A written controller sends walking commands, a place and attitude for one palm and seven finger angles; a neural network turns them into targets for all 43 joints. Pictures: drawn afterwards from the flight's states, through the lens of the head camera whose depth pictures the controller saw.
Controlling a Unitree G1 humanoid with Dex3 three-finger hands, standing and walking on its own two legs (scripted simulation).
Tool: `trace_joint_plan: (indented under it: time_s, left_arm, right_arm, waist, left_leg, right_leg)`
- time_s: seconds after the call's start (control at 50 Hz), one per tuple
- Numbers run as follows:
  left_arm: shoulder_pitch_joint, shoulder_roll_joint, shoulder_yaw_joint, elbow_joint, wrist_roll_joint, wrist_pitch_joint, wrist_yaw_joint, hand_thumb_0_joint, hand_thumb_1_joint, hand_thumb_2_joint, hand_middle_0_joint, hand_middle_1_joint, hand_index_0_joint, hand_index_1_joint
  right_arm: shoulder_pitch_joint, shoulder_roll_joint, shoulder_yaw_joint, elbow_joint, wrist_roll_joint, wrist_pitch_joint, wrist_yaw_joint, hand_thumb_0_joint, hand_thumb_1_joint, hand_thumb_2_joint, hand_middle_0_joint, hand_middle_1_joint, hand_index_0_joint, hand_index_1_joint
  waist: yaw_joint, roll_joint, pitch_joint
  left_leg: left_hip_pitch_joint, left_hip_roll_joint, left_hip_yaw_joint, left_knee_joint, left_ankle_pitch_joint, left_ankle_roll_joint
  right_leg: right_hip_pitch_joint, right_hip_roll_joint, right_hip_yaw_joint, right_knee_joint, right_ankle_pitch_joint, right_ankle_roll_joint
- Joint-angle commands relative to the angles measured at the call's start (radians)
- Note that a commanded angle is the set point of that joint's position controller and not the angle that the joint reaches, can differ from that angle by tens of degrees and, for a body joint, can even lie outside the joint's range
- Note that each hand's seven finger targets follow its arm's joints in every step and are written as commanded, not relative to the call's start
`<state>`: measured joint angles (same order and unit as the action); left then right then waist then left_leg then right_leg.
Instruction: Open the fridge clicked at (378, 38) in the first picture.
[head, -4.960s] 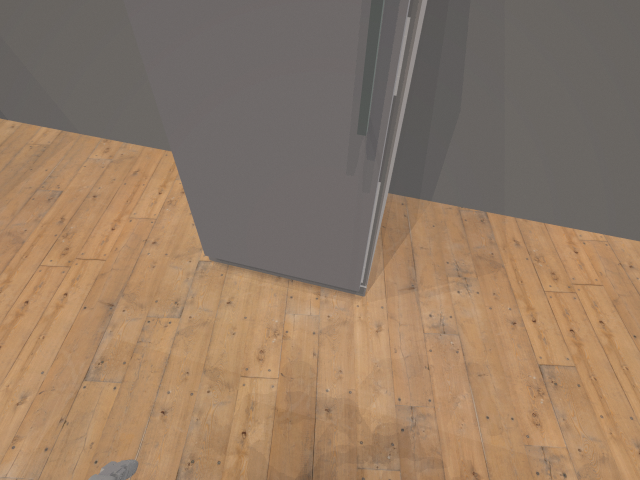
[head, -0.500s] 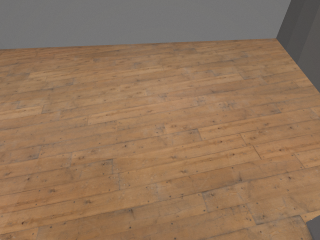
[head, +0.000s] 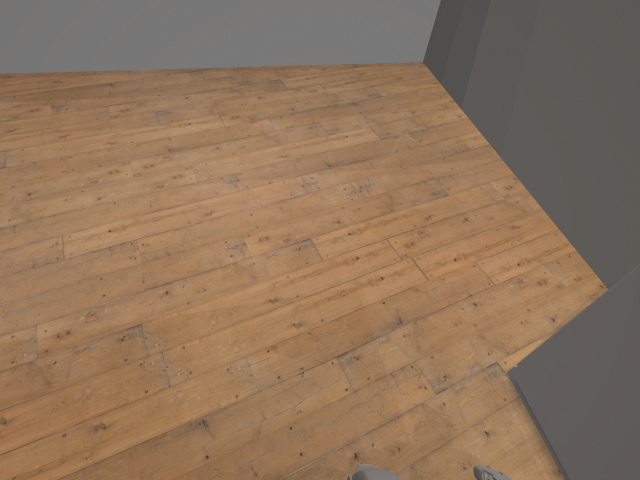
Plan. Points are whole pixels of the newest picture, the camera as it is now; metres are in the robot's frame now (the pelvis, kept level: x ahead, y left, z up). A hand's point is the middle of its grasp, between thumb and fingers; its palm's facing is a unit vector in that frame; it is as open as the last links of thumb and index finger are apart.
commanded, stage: turn to face it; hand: right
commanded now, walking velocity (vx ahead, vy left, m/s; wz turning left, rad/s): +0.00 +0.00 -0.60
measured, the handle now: out of the picture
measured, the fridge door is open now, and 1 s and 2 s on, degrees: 0 0 0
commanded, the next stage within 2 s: take the last steps up to it in 1.94 s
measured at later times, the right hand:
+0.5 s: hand out of the picture -0.07 -0.28 -0.19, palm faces +0.35 +0.90 -0.25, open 7.4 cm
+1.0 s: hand out of the picture +0.01 -0.29 -0.14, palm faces +0.53 +0.81 -0.24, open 7.4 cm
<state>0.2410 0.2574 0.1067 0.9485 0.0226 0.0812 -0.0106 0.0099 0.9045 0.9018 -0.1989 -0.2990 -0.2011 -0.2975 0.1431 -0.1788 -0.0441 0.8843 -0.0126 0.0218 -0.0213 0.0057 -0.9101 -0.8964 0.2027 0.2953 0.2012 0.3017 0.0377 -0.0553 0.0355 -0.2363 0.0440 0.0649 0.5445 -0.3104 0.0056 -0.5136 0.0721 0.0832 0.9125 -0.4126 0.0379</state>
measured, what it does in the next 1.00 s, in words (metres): steps on the spot, turning right: right foot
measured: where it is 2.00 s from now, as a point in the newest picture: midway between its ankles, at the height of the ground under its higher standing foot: outside the picture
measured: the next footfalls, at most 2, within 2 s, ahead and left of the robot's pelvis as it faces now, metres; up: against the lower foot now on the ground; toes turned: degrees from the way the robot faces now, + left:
right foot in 0.38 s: +0.00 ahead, -0.14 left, +0.00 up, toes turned -21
left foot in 1.08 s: +0.07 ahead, +0.07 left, +0.00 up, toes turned -39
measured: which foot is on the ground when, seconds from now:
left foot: down 0.00-0.38, up 0.40-1.00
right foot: up 0.00-0.36, down 0.38-1.00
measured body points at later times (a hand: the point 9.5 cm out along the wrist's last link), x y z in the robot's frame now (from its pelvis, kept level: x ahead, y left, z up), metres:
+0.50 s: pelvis -0.02 -0.06 +0.00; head +0.01 -0.10 +0.44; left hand +0.18 +0.15 -0.12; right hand -0.09 -0.32 -0.17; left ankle -0.02 +0.11 -0.66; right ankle -0.03 -0.13 -0.73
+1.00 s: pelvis -0.02 -0.04 +0.01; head +0.01 -0.06 +0.45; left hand +0.12 +0.17 -0.14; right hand -0.02 -0.33 -0.12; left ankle +0.05 +0.10 -0.70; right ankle -0.03 -0.13 -0.73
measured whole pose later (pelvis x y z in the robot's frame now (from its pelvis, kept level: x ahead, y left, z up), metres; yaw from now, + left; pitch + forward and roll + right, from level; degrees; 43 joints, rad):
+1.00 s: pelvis -0.02 -0.04 +0.01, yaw -34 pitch +2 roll +2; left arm 0.30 0.21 0.07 0.95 0.02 0.05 0.00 0.01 0.90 0.90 -0.20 -0.30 -0.20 -0.30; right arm 0.07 -0.22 -0.06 0.85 0.00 0.05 -0.02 0.01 -0.91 -0.90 0.20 0.30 0.20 0.30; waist 0.08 -0.03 0.05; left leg -0.36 0.00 -0.04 0.77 -0.42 -0.08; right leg -0.31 0.13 0.20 0.46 -0.16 -0.06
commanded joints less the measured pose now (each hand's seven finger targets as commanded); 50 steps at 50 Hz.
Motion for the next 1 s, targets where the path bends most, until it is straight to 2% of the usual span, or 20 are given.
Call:
trace_joint_plan:
  time_s: [0.0, 0.04, 0.12, 0.2, 0.26, 0.3, 0.32, 0.34, 0.36, 0.38, 0.4, 0.42, 0.46, 0.5, 0.56, 0.64, 0.72, 0.82, 0.92, 0.98]
  left_arm:
    - [-0.007, 0.074, 0.017, -0.07, 0.009, -0.018, -0.017, 0.0, 0.9, 0.9, -0.2, -0.3, -0.2, -0.3]
    - [-0.015, 0.066, 0.012, -0.07, 0.004, -0.019, -0.02, 0.0, 0.9, 0.9, -0.2, -0.3, -0.2, -0.3]
    - [-0.111, 0.066, 0.005, -0.099, 0.001, -0.015, -0.02, 0.0, 0.9, 0.9, -0.2, -0.3, -0.2, -0.3]
    - [-0.172, 0.06, -0.012, -0.121, -0.004, -0.022, -0.022, 0.0, 0.9, 0.9, -0.2, -0.3, -0.2, -0.3]
    - [-0.174, 0.051, -0.023, -0.13, -0.01, -0.035, -0.021, 0.0, 0.9, 0.9, -0.2, -0.3, -0.2, -0.3]
    - [-0.129, 0.063, -0.021, -0.124, -0.01, -0.044, -0.018, 0.0, 0.9, 0.9, -0.2, -0.3, -0.2, -0.3]
    - [-0.089, 0.09, -0.016, -0.118, -0.008, -0.05, -0.017, 0.0, 0.9, 0.9, -0.2, -0.3, -0.2, -0.3]
    - [-0.004, 0.153, 0.001, -0.1, -0.004, -0.061, -0.016, 0.0, 0.9, 0.9, -0.2, -0.3, -0.2, -0.3]
    - [0.071, 0.277, 0.034, -0.094, -0.001, -0.071, -0.008, 0.0, 0.9, 0.9, -0.2, -0.3, -0.2, -0.3]
    - [0.128, 0.304, 0.037, -0.064, -0.015, -0.063, -0.001, 0.0, 0.9, 0.9, -0.2, -0.3, -0.2, -0.3]
    - [0.106, 0.26, 0.027, -0.053, -0.012, -0.063, 0.007, 0.0, 0.9, 0.9, -0.2, -0.3, -0.2, -0.3]
    - [0.052, 0.231, 0.019, -0.076, -0.008, -0.067, 0.017, 0.0, 0.9, 0.9, -0.2, -0.3, -0.2, -0.3]
    - [-0.045, 0.184, -0.001, -0.103, -0.004, -0.07, 0.021, 0.0, 0.9, 0.9, -0.2, -0.3, -0.2, -0.3]
    - [-0.068, 0.172, -0.008, -0.112, -0.007, -0.076, 0.022, 0.0, 0.9, 0.9, -0.2, -0.3, -0.2, -0.3]
    - [-0.046, 0.165, -0.005, -0.109, -0.008, -0.078, 0.021, 0.0, 0.9, 0.9, -0.2, -0.3, -0.2, -0.3]
    - [-0.008, 0.164, 0.001, -0.097, -0.007, -0.076, 0.02, 0.0, 0.9, 0.9, -0.2, -0.3, -0.2, -0.3]
    - [0.042, 0.161, 0.009, -0.084, -0.003, -0.074, 0.022, 0.0, 0.9, 0.9, -0.2, -0.3, -0.2, -0.3]
    - [0.066, 0.162, 0.015, -0.076, 0.002, -0.068, 0.024, 0.0, 0.9, 0.9, -0.2, -0.3, -0.2, -0.3]
    - [0.056, 0.164, 0.02, -0.077, 0.005, -0.058, 0.023, 0.0, 0.9, 0.9, -0.2, -0.3, -0.2, -0.3]
    - [0.03, 0.164, 0.023, -0.084, 0.003, -0.051, 0.018, 0.0, 0.9, 0.9, -0.2, -0.3, -0.2, -0.3]
  right_arm:
    - [-0.043, -0.168, -0.035, -0.084, -0.003, -0.03, -0.013, 0.0, -0.9, -0.9, 0.2, 0.3, 0.2, 0.3]
    - [0.011, -0.166, -0.033, -0.072, -0.006, -0.036, -0.014, 0.0, -0.9, -0.9, 0.2, 0.3, 0.2, 0.3]
    - [0.113, -0.19, -0.038, -0.044, -0.011, -0.034, -0.015, 0.0, -0.9, -0.9, 0.2, 0.3, 0.2, 0.3]
    - [0.136, -0.226, -0.049, -0.041, -0.018, -0.028, -0.014, 0.0, -0.9, -0.9, 0.2, 0.3, 0.2, 0.3]
    - [0.15, -0.252, -0.058, -0.032, -0.021, -0.021, -0.011, 0.0, -0.9, -0.9, 0.2, 0.3, 0.2, 0.3]
    - [0.14, -0.263, -0.064, -0.028, -0.017, -0.017, -0.007, 0.0, -0.9, -0.9, 0.2, 0.3, 0.2, 0.3]
    - [0.133, -0.258, -0.064, -0.027, -0.01, -0.015, -0.004, 0.0, -0.9, -0.9, 0.2, 0.3, 0.2, 0.3]
    - [0.127, -0.241, -0.062, -0.038, -0.001, -0.012, -0.001, 0.0, -0.9, -0.9, 0.2, 0.3, 0.2, 0.3]
    - [0.105, -0.165, -0.047, -0.086, 0.006, -0.011, 0.009, 0.0, -0.9, -0.9, 0.2, 0.3, 0.2, 0.3]
    - [0.051, -0.162, -0.036, -0.106, -0.003, 0.001, 0.002, 0.0, -0.9, -0.9, 0.2, 0.3, 0.2, 0.3]
    - [0.026, -0.173, -0.038, -0.093, -0.008, 0.011, -0.005, 0.0, -0.9, -0.9, 0.2, 0.3, 0.2, 0.3]
    - [0.01, -0.168, -0.045, -0.086, -0.004, 0.011, -0.004, 0.0, -0.9, -0.9, 0.2, 0.3, 0.2, 0.3]
    - [0.02, -0.179, -0.052, -0.054, -0.005, 0.01, 0.006, 0.0, -0.9, -0.9, 0.2, 0.3, 0.2, 0.3]
    - [0.067, -0.175, -0.055, -0.037, -0.007, 0.013, 0.011, 0.0, -0.9, -0.9, 0.2, 0.3, 0.2, 0.3]
    - [0.062, -0.177, -0.055, -0.033, -0.008, 0.016, 0.008, 0.0, -0.9, -0.9, 0.2, 0.3, 0.2, 0.3]
    - [0.017, -0.178, -0.057, -0.053, -0.009, 0.015, 0.003, 0.0, -0.9, -0.9, 0.2, 0.3, 0.2, 0.3]
    - [-0.056, -0.175, -0.053, -0.081, -0.005, 0.01, -0.002, 0.0, -0.9, -0.9, 0.2, 0.3, 0.2, 0.3]
    - [-0.098, -0.16, -0.046, -0.105, 0.001, 0.008, -0.006, 0.0, -0.9, -0.9, 0.2, 0.3, 0.2, 0.3]
    - [-0.078, -0.144, -0.04, -0.112, 0.008, 0.004, -0.011, 0.0, -0.9, -0.9, 0.2, 0.3, 0.2, 0.3]
    - [-0.009, -0.148, -0.041, -0.101, 0.015, 0.001, -0.016, 0.0, -0.9, -0.9, 0.2, 0.3, 0.2, 0.3]
  waist:
    - [0.006, 0.234, 0.061]
    - [-0.008, 0.238, 0.044]
    - [-0.057, 0.243, 0.022]
    - [-0.076, 0.259, -0.005]
    - [-0.09, 0.295, -0.049]
    - [-0.068, 0.29, -0.083]
    - [-0.043, 0.251, -0.108]
    - [0.009, 0.106, -0.169]
    - [0.052, -0.238, -0.195]
    - [0.067, -0.204, -0.223]
    - [0.06, -0.16, -0.186]
    - [0.045, -0.158, -0.149]
    - [0.003, -0.101, -0.065]
    - [-0.024, -0.066, -0.071]
    - [-0.023, -0.029, -0.081]
    - [-0.012, -0.051, -0.077]
    - [0.011, -0.057, -0.074]
    - [0.02, -0.073, -0.087]
    - [0.008, -0.082, -0.104]
    - [-0.017, -0.093, -0.135]
  left_leg:
    - [-0.031, 0.254, -0.13, -0.274, 0.16, 0.075]
    - [0.043, 0.245, -0.072, -0.24, 0.298, 0.07]
    - [0.133, 0.283, -0.049, -0.213, 0.406, 0.095]
    - [0.159, 0.317, -0.012, -0.172, 0.484, 0.115]
    - [0.189, 0.326, 0.021, -0.108, 0.575, 0.105]
    - [0.187, 0.32, 0.067, -0.035, 0.59, 0.072]
    - [0.145, 0.305, 0.098, 0.05, 0.56, 0.037]
    - [-0.004, 0.271, 0.13, 0.237, 0.429, -0.015]
    - [-0.341, 0.111, 0.141, 0.479, -0.241, -0.104]
    - [-0.386, 0.094, 0.021, 0.587, -0.374, -0.101]
    - [-0.371, 0.113, -0.024, 0.627, -0.318, -0.09]
    - [-0.389, 0.11, -0.04, 0.655, -0.251, -0.093]
    - [-0.355, 0.103, -0.062, 0.666, -0.123, -0.098]
    - [-0.338, 0.085, -0.059, 0.652, -0.054, -0.106]
    - [-0.325, 0.072, -0.074, 0.613, -0.012, -0.115]
    - [-0.349, 0.062, -0.096, 0.564, -0.005, -0.124]
    - [-0.35, 0.044, -0.107, 0.483, -0.05, -0.122]
    - [-0.307, 0.013, -0.117, 0.386, -0.103, -0.109]
    - [-0.176, -0.035, -0.119, 0.243, -0.124, -0.084]
    - [-0.035, -0.065, -0.105, 0.073, -0.059, -0.066]
  right_leg:
    - [-0.109, -0.091, -0.053, 0.327, 0.06, 0.03]
    - [-0.118, -0.095, -0.074, 0.31, 0.082, 0.043]
    - [-0.105, -0.111, -0.104, 0.206, 0.04, 0.058]
    - [-0.025, -0.119, -0.148, 0.017, -0.011, 0.049]
    - [0.071, -0.1, -0.194, -0.149, -0.024, 0.026]
    - [0.162, -0.085, -0.22, -0.292, 0.054, 0.011]
    - [0.265, -0.085, -0.21, -0.412, 0.15, 0.002]
    - [0.473, -0.154, -0.116, -0.506, 0.35, -0.033]
    - [0.653, -0.452, 0.275, -0.514, 0.802, -0.169]
    - [0.638, -0.522, 0.278, -0.492, 1.011, -0.258]
    - [0.57, -0.47, 0.204, -0.503, 0.896, -0.247]
    - [0.518, -0.425, 0.209, -0.515, 0.8, -0.234]
    - [0.406, -0.343, 0.151, -0.549, 0.691, -0.189]
    - [0.399, -0.299, 0.126, -0.569, 0.641, -0.166]
    - [0.396, -0.283, 0.157, -0.595, 0.544, -0.17]
    - [0.408, -0.277, 0.235, -0.609, 0.462, -0.177]
    - [0.432, -0.279, 0.316, -0.592, 0.502, -0.203]
    - [0.419, -0.272, 0.398, -0.573, 0.492, -0.227]
    - [0.348, -0.244, 0.459, -0.554, 0.507, -0.223]
    - [0.3, -0.2, 0.451, -0.535, 0.49, -0.187]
